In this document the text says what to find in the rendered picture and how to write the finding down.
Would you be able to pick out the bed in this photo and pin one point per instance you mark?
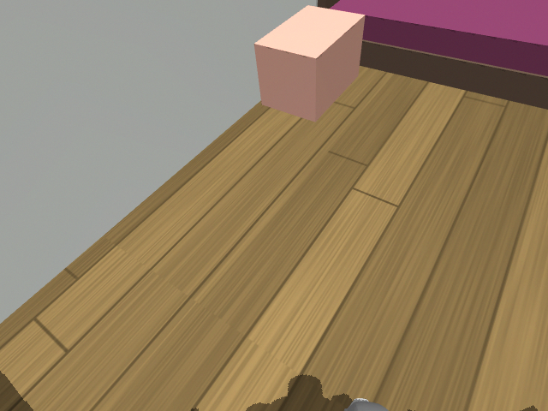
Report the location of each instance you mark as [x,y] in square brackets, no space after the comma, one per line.
[498,48]

